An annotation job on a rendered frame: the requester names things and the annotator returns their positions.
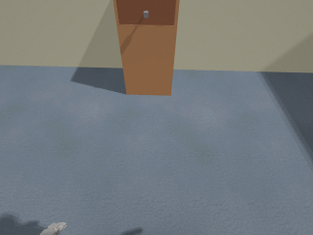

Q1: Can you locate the left robot hand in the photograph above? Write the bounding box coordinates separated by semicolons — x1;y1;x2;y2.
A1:
40;222;67;235

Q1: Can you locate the cabinet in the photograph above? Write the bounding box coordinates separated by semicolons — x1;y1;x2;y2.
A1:
112;0;180;96

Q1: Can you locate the handle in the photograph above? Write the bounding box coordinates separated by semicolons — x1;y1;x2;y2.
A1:
143;10;149;18

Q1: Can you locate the drawer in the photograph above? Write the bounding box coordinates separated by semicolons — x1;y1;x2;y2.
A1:
116;0;176;25

